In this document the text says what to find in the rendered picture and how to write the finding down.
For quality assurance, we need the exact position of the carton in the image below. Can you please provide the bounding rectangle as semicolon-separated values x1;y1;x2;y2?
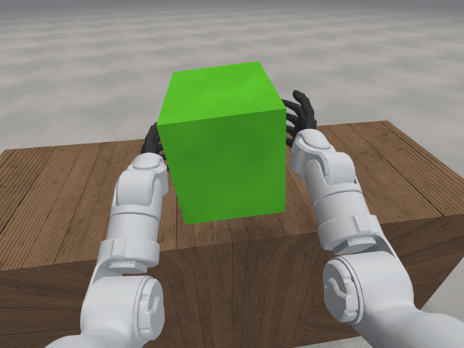
157;61;286;225

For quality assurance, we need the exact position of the left robot hand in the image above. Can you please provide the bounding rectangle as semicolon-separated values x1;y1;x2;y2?
140;122;169;171

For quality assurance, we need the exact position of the right robot hand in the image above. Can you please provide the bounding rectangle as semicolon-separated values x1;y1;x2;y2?
282;90;317;148

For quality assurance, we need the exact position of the robot left forearm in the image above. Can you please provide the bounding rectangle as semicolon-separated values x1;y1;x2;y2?
80;153;169;330

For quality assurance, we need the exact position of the pedestal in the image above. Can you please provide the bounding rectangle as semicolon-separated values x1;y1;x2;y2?
0;120;464;348

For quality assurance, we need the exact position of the robot right upper arm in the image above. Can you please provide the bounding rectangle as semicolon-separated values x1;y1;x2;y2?
323;251;464;348

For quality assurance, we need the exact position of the robot right forearm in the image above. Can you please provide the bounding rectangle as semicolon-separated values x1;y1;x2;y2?
289;129;414;301

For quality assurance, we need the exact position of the robot left upper arm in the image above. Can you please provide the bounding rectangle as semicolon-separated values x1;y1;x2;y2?
44;275;165;348

